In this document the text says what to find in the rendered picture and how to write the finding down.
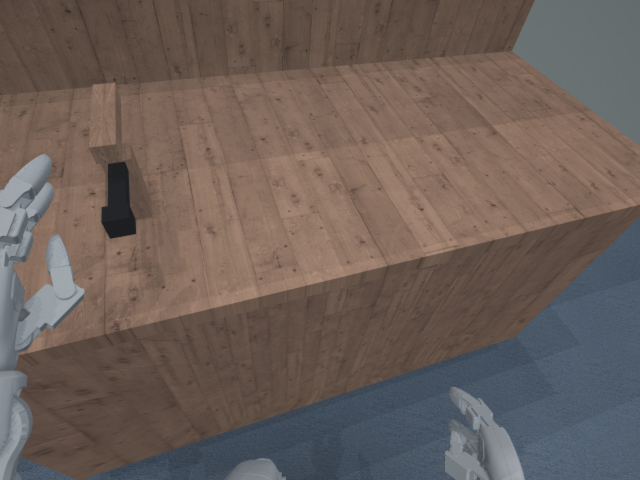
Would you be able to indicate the tap lever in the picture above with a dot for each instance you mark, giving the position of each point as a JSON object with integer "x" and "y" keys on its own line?
{"x": 117, "y": 218}

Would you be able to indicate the robot right hand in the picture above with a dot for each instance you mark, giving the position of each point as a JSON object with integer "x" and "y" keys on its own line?
{"x": 490, "y": 454}

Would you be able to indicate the robot left hand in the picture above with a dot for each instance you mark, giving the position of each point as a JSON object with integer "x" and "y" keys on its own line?
{"x": 24, "y": 201}

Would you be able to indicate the robot left thigh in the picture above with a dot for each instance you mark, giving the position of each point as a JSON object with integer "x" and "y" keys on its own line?
{"x": 255, "y": 470}

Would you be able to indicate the left robot forearm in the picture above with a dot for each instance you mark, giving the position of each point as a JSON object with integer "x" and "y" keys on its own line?
{"x": 15, "y": 422}

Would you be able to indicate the counter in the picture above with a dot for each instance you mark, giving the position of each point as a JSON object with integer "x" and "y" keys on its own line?
{"x": 327, "y": 194}

